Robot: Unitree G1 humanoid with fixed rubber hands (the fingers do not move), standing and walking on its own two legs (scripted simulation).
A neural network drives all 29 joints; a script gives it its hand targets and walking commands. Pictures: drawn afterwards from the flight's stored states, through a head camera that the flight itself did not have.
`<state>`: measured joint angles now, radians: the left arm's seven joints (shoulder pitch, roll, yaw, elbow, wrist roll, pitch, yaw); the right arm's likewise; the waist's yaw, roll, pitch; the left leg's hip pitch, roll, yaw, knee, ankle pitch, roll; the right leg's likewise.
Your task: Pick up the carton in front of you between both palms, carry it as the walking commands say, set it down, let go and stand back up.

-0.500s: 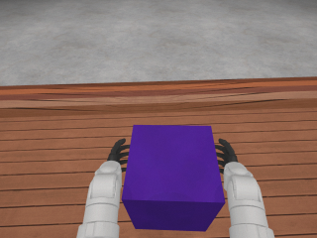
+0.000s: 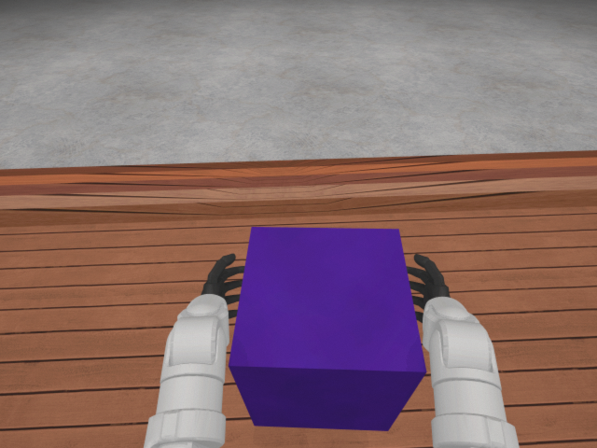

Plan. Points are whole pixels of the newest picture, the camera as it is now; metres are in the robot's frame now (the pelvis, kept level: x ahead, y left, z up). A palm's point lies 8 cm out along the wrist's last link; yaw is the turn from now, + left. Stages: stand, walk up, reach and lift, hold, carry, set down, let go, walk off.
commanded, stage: hold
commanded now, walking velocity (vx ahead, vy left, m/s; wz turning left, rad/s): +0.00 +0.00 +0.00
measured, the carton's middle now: (322, 333) +0.29 +0.00 -0.02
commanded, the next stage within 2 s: carry in 0.22 s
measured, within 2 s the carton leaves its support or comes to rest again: neither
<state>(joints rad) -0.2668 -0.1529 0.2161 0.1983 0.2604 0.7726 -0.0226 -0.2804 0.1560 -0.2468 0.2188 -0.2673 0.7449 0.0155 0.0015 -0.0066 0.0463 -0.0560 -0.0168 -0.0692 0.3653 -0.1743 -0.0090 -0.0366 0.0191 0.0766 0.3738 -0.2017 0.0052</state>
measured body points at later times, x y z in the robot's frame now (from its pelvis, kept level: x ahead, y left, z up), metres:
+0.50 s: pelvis +0.06 -0.02 -0.01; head +0.01 -0.02 +0.44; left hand +0.36 +0.12 +0.07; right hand +0.35 -0.18 +0.07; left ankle +0.03 +0.11 -0.72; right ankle +0.01 -0.13 -0.75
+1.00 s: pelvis +0.32 -0.05 -0.02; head +0.31 -0.05 +0.43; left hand +0.61 +0.08 +0.07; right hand +0.59 -0.22 +0.07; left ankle +0.15 +0.09 -0.74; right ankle +0.44 -0.14 -0.74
